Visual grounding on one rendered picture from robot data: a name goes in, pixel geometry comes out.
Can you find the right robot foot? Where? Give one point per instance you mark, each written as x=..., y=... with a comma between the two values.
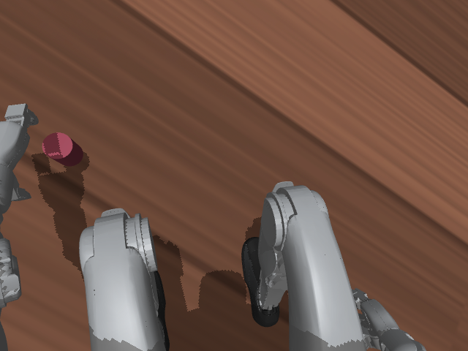
x=251, y=270

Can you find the right robot arm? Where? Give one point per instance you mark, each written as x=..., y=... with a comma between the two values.
x=399, y=340

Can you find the left robot arm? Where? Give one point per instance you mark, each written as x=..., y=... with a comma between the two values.
x=10, y=288

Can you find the left robot hand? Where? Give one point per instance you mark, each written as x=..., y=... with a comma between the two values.
x=14, y=141

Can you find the left robot foot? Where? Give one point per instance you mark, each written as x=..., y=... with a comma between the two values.
x=161, y=310

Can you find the right robot hand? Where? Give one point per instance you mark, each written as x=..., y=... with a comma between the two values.
x=375, y=319

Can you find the tin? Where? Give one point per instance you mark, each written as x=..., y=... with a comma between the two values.
x=62, y=149

